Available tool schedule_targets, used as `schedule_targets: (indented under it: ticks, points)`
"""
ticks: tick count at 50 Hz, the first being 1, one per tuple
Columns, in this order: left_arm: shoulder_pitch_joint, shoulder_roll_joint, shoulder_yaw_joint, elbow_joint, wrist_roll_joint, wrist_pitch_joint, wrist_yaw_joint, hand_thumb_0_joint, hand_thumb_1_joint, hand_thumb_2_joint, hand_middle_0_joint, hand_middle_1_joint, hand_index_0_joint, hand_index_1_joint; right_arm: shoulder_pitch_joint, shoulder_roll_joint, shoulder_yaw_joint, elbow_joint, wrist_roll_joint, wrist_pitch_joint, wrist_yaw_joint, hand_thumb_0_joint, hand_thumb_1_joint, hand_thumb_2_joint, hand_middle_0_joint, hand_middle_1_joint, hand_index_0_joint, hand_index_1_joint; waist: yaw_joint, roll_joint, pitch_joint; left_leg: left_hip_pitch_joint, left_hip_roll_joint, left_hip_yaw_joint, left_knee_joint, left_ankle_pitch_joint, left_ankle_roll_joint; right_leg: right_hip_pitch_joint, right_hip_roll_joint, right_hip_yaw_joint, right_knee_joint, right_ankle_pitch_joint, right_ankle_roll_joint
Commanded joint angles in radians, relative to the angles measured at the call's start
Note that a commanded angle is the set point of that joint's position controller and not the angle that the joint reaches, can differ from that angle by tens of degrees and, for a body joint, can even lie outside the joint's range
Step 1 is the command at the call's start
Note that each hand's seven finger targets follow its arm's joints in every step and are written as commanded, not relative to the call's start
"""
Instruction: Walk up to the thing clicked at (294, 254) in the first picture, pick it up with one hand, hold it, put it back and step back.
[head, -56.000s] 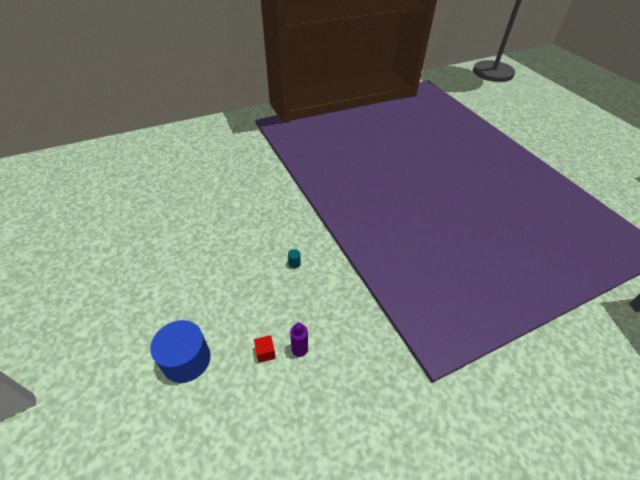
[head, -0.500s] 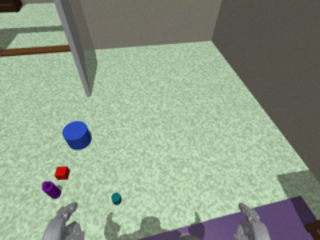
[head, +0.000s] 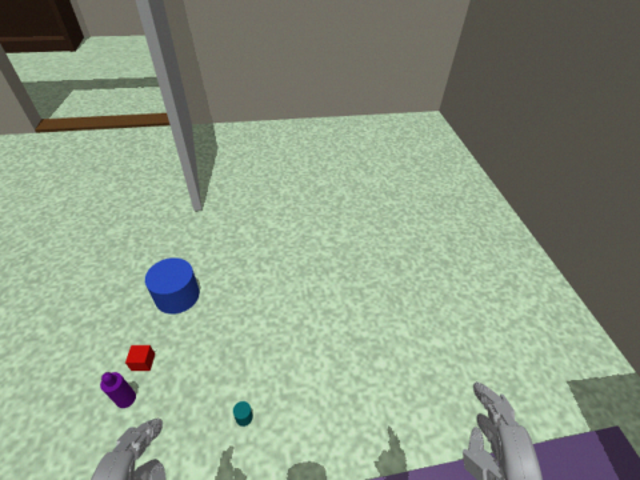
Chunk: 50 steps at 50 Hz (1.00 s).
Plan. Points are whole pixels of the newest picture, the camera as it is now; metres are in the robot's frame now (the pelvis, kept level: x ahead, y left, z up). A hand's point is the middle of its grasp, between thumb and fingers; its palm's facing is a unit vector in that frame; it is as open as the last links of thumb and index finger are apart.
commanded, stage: home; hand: left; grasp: from above
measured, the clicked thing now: (243, 413) +0.47 +0.18 -0.71
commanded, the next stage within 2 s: stand in 1.62 s
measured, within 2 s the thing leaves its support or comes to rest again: neither
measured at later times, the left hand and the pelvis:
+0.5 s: hand out of the picture +0.16 +0.17 -0.05, palm faces +0.03 -0.98 -0.20, open 7.4 cm; pelvis +0.00 +0.00 +0.00, yaw +0 degrees
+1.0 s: hand out of the picture +0.16 +0.17 -0.05, palm faces +0.03 -0.98 -0.20, open 7.4 cm; pelvis +0.00 -0.01 +0.00, yaw +0 degrees
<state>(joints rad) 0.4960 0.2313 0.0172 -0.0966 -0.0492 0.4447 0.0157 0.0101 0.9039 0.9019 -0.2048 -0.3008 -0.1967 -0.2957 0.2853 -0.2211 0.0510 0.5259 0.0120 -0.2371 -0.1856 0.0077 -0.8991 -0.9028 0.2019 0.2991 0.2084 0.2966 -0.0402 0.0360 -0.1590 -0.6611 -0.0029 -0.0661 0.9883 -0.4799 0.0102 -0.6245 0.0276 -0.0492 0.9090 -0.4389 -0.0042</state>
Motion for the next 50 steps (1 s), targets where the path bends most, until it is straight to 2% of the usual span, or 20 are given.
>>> schedule_targets:
  ticks: [1, 6, 9, 10, 13, 17, 20, 21, 23, 25, 30, 31, 32, 33, 41, 42, 44, 47, 48, 50]
  points:
    - [-0.031, 0.097, 0.062, -0.196, 0.005, -0.056, 0.014, 0.000, 0.900, 0.900, -0.200, -0.300, -0.200, -0.300, -0.064, -0.122, -0.054, -0.152, -0.001, -0.060, -0.007, 0.000, -0.901, -0.899, 0.200, 0.299, 0.200, 0.299, 0.004, 0.036, -0.047, 0.066, 0.002, -0.009, -0.196, 0.150, 0.009, 0.035, 0.011, -0.014, -0.135, 0.108, -0.010]
    - [-0.023, 0.098, 0.062, -0.193, -0.002, -0.054, 0.012, 0.000, 0.900, 0.900, -0.200, -0.301, -0.200, -0.300, -0.062, -0.125, -0.057, -0.158, 0.001, -0.060, -0.008, 0.000, -0.901, -0.899, 0.200, 0.299, 0.200, 0.299, -0.002, 0.014, -0.067, 0.065, 0.000, -0.006, -0.181, 0.170, 0.009, 0.040, 0.009, -0.010, -0.136, 0.125, -0.009]
    - [-0.028, 0.101, 0.073, -0.194, -0.006, -0.057, 0.013, 0.000, 0.900, 0.900, -0.200, -0.301, -0.200, -0.300, -0.059, -0.123, -0.056, -0.153, -0.001, -0.064, -0.010, 0.000, -0.901, -0.899, 0.200, 0.299, 0.200, 0.299, 0.002, -0.009, -0.055, 0.051, -0.006, 0.007, -0.169, 0.130, 0.016, 0.037, 0.005, -0.001, -0.151, 0.095, -0.004]
    - [-0.025, 0.086, 0.057, -0.181, -0.007, -0.057, 0.011, 0.000, 0.900, 0.900, -0.200, -0.301, -0.200, -0.301, -0.062, -0.122, -0.056, -0.154, -0.001, -0.067, -0.010, 0.000, -0.901, -0.899, 0.199, 0.299, 0.200, 0.299, -0.005, -0.010, -0.056, 0.050, -0.006, 0.008, -0.170, 0.131, 0.015, 0.038, 0.006, -0.002, -0.150, 0.099, -0.003]
    - [-0.015, 0.105, 0.076, -0.198, -0.005, -0.057, 0.012, 0.000, 0.900, 0.900, -0.200, -0.301, -0.200, -0.301, -0.057, -0.130, -0.061, -0.151, 0.001, -0.066, -0.010, 0.000, -0.901, -0.899, 0.200, 0.299, 0.200, 0.299, 0.010, 0.020, -0.071, 0.059, 0.001, 0.000, -0.180, 0.164, 0.007, 0.038, 0.007, -0.006, -0.129, 0.118, -0.009]
    - [-0.032, 0.101, 0.065, -0.204, -0.001, -0.063, 0.011, 0.000, 0.900, 0.900, -0.200, -0.301, -0.200, -0.301, -0.052, -0.125, -0.062, -0.148, -0.001, -0.067, -0.012, 0.000, -0.902, -0.899, 0.199, 0.299, 0.199, 0.299, -0.001, 0.023, -0.072, 0.064, -0.001, 0.007, -0.172, 0.171, 0.008, 0.033, 0.008, -0.002, -0.128, 0.126, -0.008]
    - [-0.040, 0.122, 0.081, -0.220, 0.000, -0.065, 0.014, 0.000, 0.900, 0.900, -0.200, -0.301, -0.200, -0.300, -0.046, -0.123, -0.062, -0.141, -0.001, -0.066, -0.014, 0.000, -0.901, -0.899, 0.200, 0.299, 0.200, 0.299, 0.008, 0.024, -0.070, 0.062, -0.003, 0.008, -0.167, 0.167, 0.009, 0.034, 0.006, 0.001, -0.134, 0.125, -0.007]
    - [-0.003, 0.078, 0.047, -0.147, 0.002, -0.057, 0.010, 0.000, 0.900, 0.900, -0.200, -0.301, -0.200, -0.300, -0.055, -0.122, -0.059, -0.145, 0.001, -0.067, -0.012, 0.000, -0.901, -0.899, 0.200, 0.299, 0.200, 0.299, -0.004, -0.011, -0.030, 0.047, -0.001, 0.005, -0.173, 0.143, 0.011, 0.019, 0.007, -0.001, -0.139, 0.104, -0.005]
    - [-0.035, 0.101, 0.073, -0.188, -0.002, -0.059, 0.011, 0.000, 0.900, 0.900, -0.200, -0.301, -0.200, -0.300, -0.060, -0.126, -0.062, -0.146, -0.001, -0.070, -0.012, 0.000, -0.901, -0.899, 0.199, 0.299, 0.200, 0.299, 0.002, 0.008, -0.033, 0.044, 0.001, 0.003, -0.181, 0.118, 0.010, 0.018, 0.007, -0.002, -0.140, 0.086, -0.003]
    - [-0.048, 0.128, 0.079, -0.227, -0.001, -0.063, 0.011, 0.000, 0.900, 0.900, -0.200, -0.301, -0.200, -0.300, -0.056, -0.128, -0.065, -0.147, -0.001, -0.068, -0.013, 0.000, -0.901, -0.899, 0.199, 0.299, 0.200, 0.299, 0.001, 0.022, -0.073, 0.061, -0.003, 0.010, -0.170, 0.146, 0.009, 0.034, 0.005, 0.001, -0.138, 0.110, -0.004]
    - [-0.023, 0.111, 0.069, -0.210, -0.005, -0.054, 0.009, 0.000, 0.900, 0.900, -0.200, -0.301, -0.200, -0.301, -0.057, -0.127, -0.064, -0.153, -0.001, -0.068, -0.011, 0.000, -0.901, -0.899, 0.199, 0.299, 0.199, 0.299, 0.002, 0.004, -0.060, 0.050, -0.007, 0.019, -0.155, 0.153, 0.014, 0.036, 0.001, 0.007, -0.145, 0.121, -0.003]
    - [0.009, 0.076, 0.049, -0.161, -0.005, -0.046, 0.006, 0.000, 0.900, 0.900, -0.200, -0.301, -0.200, -0.301, -0.053, -0.122, -0.061, -0.143, -0.001, -0.068, -0.010, 0.000, -0.901, -0.899, 0.199, 0.299, 0.199, 0.299, -0.003, -0.001, -0.057, 0.051, -0.006, 0.016, -0.156, 0.163, 0.012, 0.035, 0.004, 0.004, -0.140, 0.126, -0.004]
    - [-0.039, 0.119, 0.081, -0.242, -0.007, -0.053, 0.010, 0.000, 0.900, 0.900, -0.200, -0.301, -0.200, -0.300, -0.052, -0.128, -0.067, -0.153, -0.001, -0.067, -0.010, 0.000, -0.901, -0.899, 0.199, 0.299, 0.200, 0.299, 0.006, 0.006, -0.083, 0.055, -0.006, 0.016, -0.152, 0.172, 0.012, 0.044, 0.002, 0.005, -0.138, 0.137, -0.003]
    - [-0.002, 0.104, 0.069, -0.195, -0.004, -0.049, 0.010, 0.000, 0.900, 0.900, -0.200, -0.301, -0.200, -0.301, -0.047, -0.126, -0.065, -0.143, -0.001, -0.064, -0.008, 0.000, -0.901, -0.899, 0.199, 0.299, 0.199, 0.299, 0.001, 0.013, -0.083, 0.056, -0.008, 0.017, -0.151, 0.192, 0.010, 0.045, 0.002, 0.004, -0.132, 0.151, -0.006]
    - [-0.026, 0.121, 0.072, -0.230, -0.001, -0.061, 0.016, 0.000, 0.900, 0.900, -0.200, -0.301, -0.200, -0.301, -0.053, -0.129, -0.066, -0.157, 0.000, -0.061, -0.010, 0.000, -0.902, -0.899, 0.199, 0.299, 0.199, 0.299, 0.005, 0.018, -0.073, 0.051, -0.006, 0.013, -0.153, 0.165, 0.012, 0.030, 0.002, 0.006, -0.131, 0.130, -0.006]
    - [-0.006, 0.093, 0.054, -0.197, -0.002, -0.059, 0.012, 0.000, 0.900, 0.900, -0.200, -0.301, -0.200, -0.301, -0.045, -0.120, -0.062, -0.141, -0.001, -0.061, -0.009, 0.000, -0.902, -0.899, 0.199, 0.299, 0.199, 0.299, -0.003, 0.013, -0.060, 0.054, -0.005, 0.011, -0.153, 0.171, 0.010, 0.026, 0.005, 0.004, -0.127, 0.134, -0.006]
    - [-0.024, 0.118, 0.073, -0.233, -0.004, -0.063, 0.015, 0.000, 0.900, 0.900, -0.200, -0.301, -0.200, -0.301, -0.053, -0.133, -0.070, -0.157, -0.002, -0.061, -0.011, 0.000, -0.902, -0.899, 0.199, 0.299, 0.199, 0.299, 0.002, 0.015, -0.094, 0.066, -0.007, 0.013, -0.144, 0.203, 0.011, 0.044, 0.003, 0.004, -0.126, 0.165, -0.005]
    - [0.001, 0.109, 0.073, -0.199, 0.000, -0.058, 0.014, 0.000, 0.900, 0.900, -0.200, -0.301, -0.200, -0.301, -0.041, -0.126, -0.069, -0.144, -0.004, -0.059, -0.009, 0.000, -0.902, -0.899, 0.199, 0.299, 0.199, 0.299, -0.002, 0.001, -0.085, 0.063, -0.008, 0.016, -0.136, 0.223, 0.012, 0.043, 0.002, 0.006, -0.123, 0.186, -0.004]
    - [0.005, 0.095, 0.054, -0.193, -0.001, -0.056, 0.011, 0.000, 0.900, 0.900, -0.200, -0.301, -0.200, -0.301, -0.045, -0.121, -0.064, -0.140, -0.001, -0.059, -0.009, 0.000, -0.902, -0.899, 0.199, 0.299, 0.199, 0.299, 0.001, -0.006, -0.065, 0.054, -0.007, 0.013, -0.140, 0.205, 0.012, 0.034, 0.002, 0.004, -0.128, 0.168, -0.004]
    - [-0.001, 0.108, 0.071, -0.216, -0.003, -0.057, 0.014, 0.000, 0.900, 0.900, -0.200, -0.302, -0.200, -0.301, -0.057, -0.129, -0.070, -0.161, -0.002, -0.060, -0.010, 0.000, -0.902, -0.899, 0.199, 0.299, 0.199, 0.299, 0.004, -0.008, -0.098, 0.061, -0.008, 0.015, -0.134, 0.226, 0.013, 0.055, 0.000, 0.005, -0.124, 0.189, -0.005]
